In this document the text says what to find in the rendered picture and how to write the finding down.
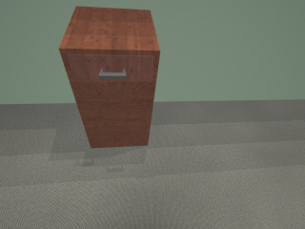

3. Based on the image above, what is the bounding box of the handle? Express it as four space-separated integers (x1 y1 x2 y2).
98 68 127 80

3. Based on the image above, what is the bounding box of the drawer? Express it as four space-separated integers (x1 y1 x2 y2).
67 53 154 81

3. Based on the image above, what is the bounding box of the cabinet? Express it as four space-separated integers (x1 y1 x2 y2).
58 6 160 149

